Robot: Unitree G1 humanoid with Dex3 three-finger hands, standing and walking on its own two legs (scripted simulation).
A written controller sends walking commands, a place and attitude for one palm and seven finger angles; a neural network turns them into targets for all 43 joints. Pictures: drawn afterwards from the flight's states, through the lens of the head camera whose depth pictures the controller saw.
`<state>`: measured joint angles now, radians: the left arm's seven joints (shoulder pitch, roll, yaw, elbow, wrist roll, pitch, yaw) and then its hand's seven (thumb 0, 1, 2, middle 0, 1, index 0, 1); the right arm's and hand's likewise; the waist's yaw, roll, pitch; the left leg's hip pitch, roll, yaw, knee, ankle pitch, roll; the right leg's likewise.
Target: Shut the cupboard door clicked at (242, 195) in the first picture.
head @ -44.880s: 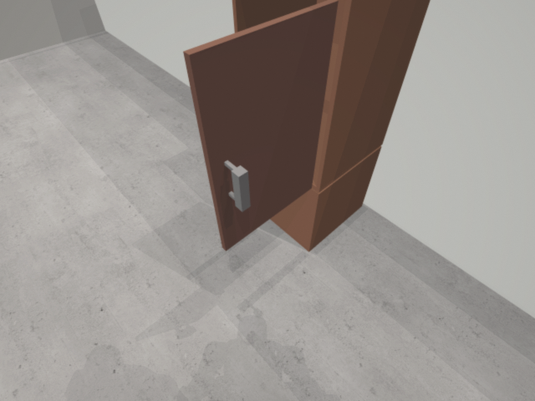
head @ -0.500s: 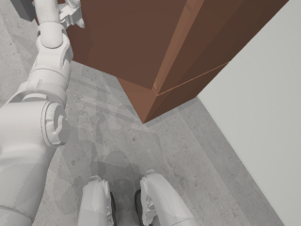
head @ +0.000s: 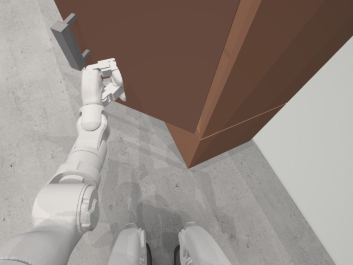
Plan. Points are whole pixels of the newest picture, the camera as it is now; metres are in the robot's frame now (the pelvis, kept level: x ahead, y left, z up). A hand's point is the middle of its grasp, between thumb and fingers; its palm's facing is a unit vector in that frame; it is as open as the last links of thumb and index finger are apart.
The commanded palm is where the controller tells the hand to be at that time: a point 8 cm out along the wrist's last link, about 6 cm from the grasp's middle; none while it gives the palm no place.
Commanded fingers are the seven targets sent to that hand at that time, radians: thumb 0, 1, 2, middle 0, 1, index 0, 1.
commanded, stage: pull the fist back off the door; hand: left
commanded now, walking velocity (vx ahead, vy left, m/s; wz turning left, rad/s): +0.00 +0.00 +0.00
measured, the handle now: (75, 42) +0.64 +0.19 +0.04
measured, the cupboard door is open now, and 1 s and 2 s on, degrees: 42 42 42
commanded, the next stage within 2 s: draw the hand back to the body in 0.14 s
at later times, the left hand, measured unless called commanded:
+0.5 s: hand (101, 104) +0.43 +0.11 +0.08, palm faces +0.03 -1.00 -0.06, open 3.1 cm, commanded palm +0.39 +0.16 +0.10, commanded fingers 0.00 0.90 0.90 -1.30 -1.50 -1.30 -1.50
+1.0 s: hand (3, 155) +0.30 +0.20 +0.18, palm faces +0.10 -0.97 -0.22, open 3.2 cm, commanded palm +0.26 +0.25 +0.20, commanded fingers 0.00 0.90 0.90 -0.81 -0.96 -0.81 -0.96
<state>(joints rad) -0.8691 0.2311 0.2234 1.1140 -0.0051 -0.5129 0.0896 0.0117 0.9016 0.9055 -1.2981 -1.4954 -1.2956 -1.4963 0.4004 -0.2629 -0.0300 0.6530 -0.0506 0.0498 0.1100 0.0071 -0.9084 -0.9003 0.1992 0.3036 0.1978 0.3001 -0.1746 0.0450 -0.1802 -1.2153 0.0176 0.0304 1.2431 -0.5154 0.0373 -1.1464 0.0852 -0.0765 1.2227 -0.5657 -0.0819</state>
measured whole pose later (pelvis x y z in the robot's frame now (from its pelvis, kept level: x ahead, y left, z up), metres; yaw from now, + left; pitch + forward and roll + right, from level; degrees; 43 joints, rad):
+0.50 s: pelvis +0.00 +0.00 +0.03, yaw +0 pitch +20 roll +0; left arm -0.56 0.18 0.15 0.82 -0.08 -0.46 0.04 0.01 0.90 0.90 -1.30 -1.50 -1.30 -1.50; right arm 0.33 -0.22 0.00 0.61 0.01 0.10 0.06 0.01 -0.91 -0.90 0.20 0.30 0.20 0.30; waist -0.09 0.04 -0.15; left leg -0.99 0.01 0.06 1.11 -0.47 0.04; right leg -0.94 0.08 -0.04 1.11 -0.52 -0.07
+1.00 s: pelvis +0.02 +0.02 +0.10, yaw +1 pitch +3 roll -1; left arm 0.07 0.28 0.00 0.08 -0.08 -0.09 0.05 0.01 0.90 0.90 -1.06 -1.23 -1.06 -1.23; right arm 0.16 -0.23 0.03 0.52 0.07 0.07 -0.08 0.01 -0.91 -0.90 0.20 0.30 0.20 0.30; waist 0.01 0.04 -0.06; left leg -0.36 -0.04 0.05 0.61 -0.30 0.07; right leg -0.29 0.05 -0.02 0.58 -0.34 -0.04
